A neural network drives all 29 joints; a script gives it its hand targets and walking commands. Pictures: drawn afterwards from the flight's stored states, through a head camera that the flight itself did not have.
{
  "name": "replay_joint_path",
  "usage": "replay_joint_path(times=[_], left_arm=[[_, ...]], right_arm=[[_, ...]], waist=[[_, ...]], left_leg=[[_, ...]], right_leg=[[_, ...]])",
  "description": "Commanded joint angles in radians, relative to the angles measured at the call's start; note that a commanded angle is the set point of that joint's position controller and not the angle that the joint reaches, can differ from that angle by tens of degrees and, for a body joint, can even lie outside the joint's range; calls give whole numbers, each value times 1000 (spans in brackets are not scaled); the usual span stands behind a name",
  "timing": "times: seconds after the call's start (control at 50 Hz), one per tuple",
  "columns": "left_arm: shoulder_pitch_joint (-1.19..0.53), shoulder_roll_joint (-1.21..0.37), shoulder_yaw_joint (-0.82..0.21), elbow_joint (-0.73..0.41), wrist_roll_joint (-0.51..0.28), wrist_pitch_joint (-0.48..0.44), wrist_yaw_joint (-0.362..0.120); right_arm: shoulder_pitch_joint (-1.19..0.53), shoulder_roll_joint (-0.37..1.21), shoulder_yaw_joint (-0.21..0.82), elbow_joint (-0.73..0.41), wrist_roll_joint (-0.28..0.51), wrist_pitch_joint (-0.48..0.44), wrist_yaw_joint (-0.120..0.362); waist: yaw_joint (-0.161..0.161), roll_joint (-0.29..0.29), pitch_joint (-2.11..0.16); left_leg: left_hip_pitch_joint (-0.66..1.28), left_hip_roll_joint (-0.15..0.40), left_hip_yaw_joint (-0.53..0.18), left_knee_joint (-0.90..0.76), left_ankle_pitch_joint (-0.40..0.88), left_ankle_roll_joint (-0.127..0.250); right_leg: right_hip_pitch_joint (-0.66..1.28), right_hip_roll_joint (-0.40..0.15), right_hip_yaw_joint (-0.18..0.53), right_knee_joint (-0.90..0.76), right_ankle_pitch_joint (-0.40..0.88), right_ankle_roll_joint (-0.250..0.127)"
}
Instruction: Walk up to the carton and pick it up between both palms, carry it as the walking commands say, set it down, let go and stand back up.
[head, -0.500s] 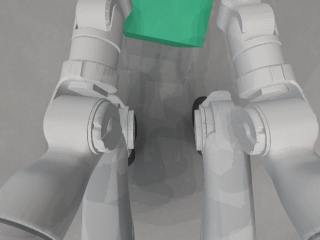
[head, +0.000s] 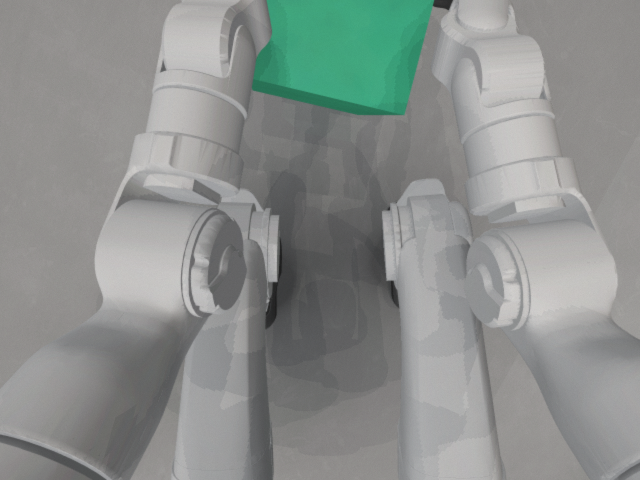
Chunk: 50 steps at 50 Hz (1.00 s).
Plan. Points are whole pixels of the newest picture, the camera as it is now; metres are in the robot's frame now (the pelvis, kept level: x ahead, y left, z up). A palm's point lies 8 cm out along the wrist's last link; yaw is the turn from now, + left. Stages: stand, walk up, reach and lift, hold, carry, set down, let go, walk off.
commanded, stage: reach and lift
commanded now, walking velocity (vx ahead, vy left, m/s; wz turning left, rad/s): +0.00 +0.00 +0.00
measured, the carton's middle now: out of the picture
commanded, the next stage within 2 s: none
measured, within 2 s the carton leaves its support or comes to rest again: neither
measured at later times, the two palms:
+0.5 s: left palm out of the picture +0.53 +0.08 -0.02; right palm out of the picture +0.50 -0.14 -0.04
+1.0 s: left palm out of the picture +0.52 +0.08 +0.05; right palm out of the picture +0.48 -0.14 +0.03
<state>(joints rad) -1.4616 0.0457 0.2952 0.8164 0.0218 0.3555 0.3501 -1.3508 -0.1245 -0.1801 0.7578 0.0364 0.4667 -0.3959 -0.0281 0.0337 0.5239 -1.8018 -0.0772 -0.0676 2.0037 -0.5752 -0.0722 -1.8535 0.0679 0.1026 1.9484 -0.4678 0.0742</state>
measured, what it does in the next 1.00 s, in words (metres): rises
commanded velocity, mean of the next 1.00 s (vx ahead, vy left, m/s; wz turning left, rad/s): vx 0.00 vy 0.00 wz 0.00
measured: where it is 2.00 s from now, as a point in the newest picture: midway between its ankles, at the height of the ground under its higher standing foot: (332, 285)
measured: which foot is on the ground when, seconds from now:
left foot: down 0.00-1.00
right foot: down 0.00-1.00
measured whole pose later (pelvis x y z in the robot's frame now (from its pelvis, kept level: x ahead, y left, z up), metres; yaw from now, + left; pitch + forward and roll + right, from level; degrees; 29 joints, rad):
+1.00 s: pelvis -0.01 +0.00 +0.11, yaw -1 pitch +13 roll +1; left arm -1.31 0.02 0.26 0.77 0.02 0.40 0.34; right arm -1.20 -0.05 -0.20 0.68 0.01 0.51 -0.42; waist -0.01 0.02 0.52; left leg -1.38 -0.06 -0.07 1.65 -0.50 -0.06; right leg -1.43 0.07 0.11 1.60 -0.40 0.08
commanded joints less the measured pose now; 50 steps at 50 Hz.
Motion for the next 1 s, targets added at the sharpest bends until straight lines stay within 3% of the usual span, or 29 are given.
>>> replay_joint_path(times=[0.0,0.06,0.12,0.14,0.18,0.24,0.26,0.28,0.32,0.34,0.36,0.4,0.44,0.54,0.56,0.58,0.6,0.62,0.64,0.68,0.78,0.86,0.88,0.9,0.92,0.98], left_arm=[[-507,-1316,-498,-110,-114,45,-432],[-462,-1328,-506,-92,-98,52,-434],[-481,-1335,-532,-131,-129,50,-432],[-497,-1317,-544,-154,-129,50,-430],[-505,-1294,-529,-159,-129,49,-430],[-460,-1327,-524,-109,-131,59,-435],[-489,-1317,-517,-128,-131,53,-432],[-448,-1324,-526,-113,-123,56,-434],[-465,-1318,-532,-129,-121,54,-434],[-485,-1301,-524,-149,-130,50,-433],[-467,-1321,-521,-116,-130,53,-436],[-492,-1318,-523,-166,-123,44,-434],[-476,-1300,-504,-130,-99,51,-436],[-457,-1350,-544,-142,-127,57,-442],[-438,-1335,-537,-135,-119,61,-443],[-453,-1358,-562,-138,-133,66,-443],[-443,-1339,-557,-149,-124,63,-440],[-435,-1340,-538,-130,-115,64,-442],[-436,-1350,-546,-161,-124,57,-440],[-459,-1361,-589,-192,-151,64,-439],[-419,-1373,-572,-183,-142,65,-432],[-431,-1361,-587,-199,-151,64,-434],[-410,-1359,-577,-191,-146,63,-436],[-433,-1362,-582,-203,-146,65,-435],[-422,-1369,-586,-190,-154,67,-436],[-381,-1380,-588,-180,-148,68,-439]], right_arm=[[-1035,1136,487,-472,185,-129,508],[-1037,1134,495,-505,185,-131,507],[-1024,1147,511,-512,187,-123,503],[-1032,1152,519,-523,201,-124,501],[-1008,1177,531,-499,196,-107,498],[-1057,1157,538,-560,203,-117,492],[-1048,1161,528,-525,191,-113,493],[-1040,1167,543,-541,204,-115,490],[-997,1183,529,-503,195,-111,493],[-1030,1186,544,-528,204,-111,492],[-1012,1179,533,-505,187,-109,491],[-988,1212,530,-485,196,-110,496],[-983,1212,515,-456,190,-104,500],[-956,1212,516,-479,179,-107,503],[-957,1201,518,-480,173,-104,503],[-955,1195,520,-489,178,-105,501],[-961,1191,525,-487,186,-106,501],[-953,1192,515,-482,163,-103,505],[-954,1217,531,-498,177,-104,505],[-942,1206,538,-509,183,-101,503],[-956,1195,553,-524,191,-104,509],[-918,1209,565,-505,188,-99,510],[-918,1223,563,-506,190,-98,509],[-899,1204,543,-483,169,-94,512],[-907,1207,549,-489,188,-97,514],[-886,1219,560,-509,181,-98,518]], waist=[[-9,-62,-2527],[5,-41,-2547],[-19,-61,-2601],[-5,-43,-2605],[1,-76,-2589],[14,-74,-2591],[5,-85,-2559],[25,-68,-2583],[14,-54,-2587],[29,-92,-2592],[14,-86,-2563],[32,-74,-2567],[43,-61,-2531],[1,-49,-2579],[12,-53,-2562],[-12,-44,-2604],[19,-24,-2579],[9,-45,-2552],[21,-51,-2586],[-15,-38,-2619],[21,-38,-2573],[4,-44,-2574],[23,-47,-2571],[-7,-45,-2550],[17,-28,-2544],[11,-47,-2576]], left_leg=[[707,-112,123,-249,311,60],[726,-113,127,-260,312,57],[780,-114,112,-277,337,53],[788,-113,118,-282,329,52],[765,-115,120,-301,293,59],[770,-114,120,-324,295,64],[770,-116,118,-333,276,62],[783,-116,120,-337,304,62],[808,-115,117,-352,286,54],[789,-114,114,-361,298,64],[783,-115,114,-374,279,58],[813,-114,113,-386,281,59],[815,-107,114,-411,238,62],[898,-107,100,-441,280,51],[896,-106,98,-451,274,50],[923,-107,94,-448,278,45],[905,-104,95,-455,275,45],[907,-105,93,-467,258,45],[933,-106,88,-470,281,48],[985,-103,80,-484,304,43],[1025,-99,74,-523,296,40],[1044,-94,73,-550,296,36],[1049,-95,71,-564,303,43],[1053,-91,64,-569,280,34],[1074,-89,65,-583,293,35],[1126,-86,54,-600,324,34]], right_leg=[[853,101,-221,-222,255,-27],[868,105,-216,-239,263,-27],[903,106,-220,-259,285,-26],[914,107,-211,-267,277,-26],[957,102,-201,-286,251,-19],[994,100,-195,-310,249,-21],[981,98,-196,-316,234,-21],[1001,103,-194,-318,259,-22],[992,104,-195,-342,243,-23],[1028,101,-190,-344,248,-17],[1023,101,-194,-352,236,-20],[1023,101,-185,-367,228,-21],[1006,100,-187,-388,183,-19],[1043,104,-195,-413,223,-25],[1041,102,-194,-423,213,-25],[1057,103,-190,-427,218,-30],[1046,100,-181,-433,211,-31],[1038,102,-194,-445,196,-26],[1064,103,-185,-451,211,-27],[1095,104,-186,-460,239,-30],[1088,101,-176,-493,201,-35],[1120,103,-174,-524,208,-32],[1140,101,-170,-530,211,-32],[1112,101,-177,-539,191,-34],[1131,99,-169,-544,193,-38],[1145,102,-173,-569,217,-36]])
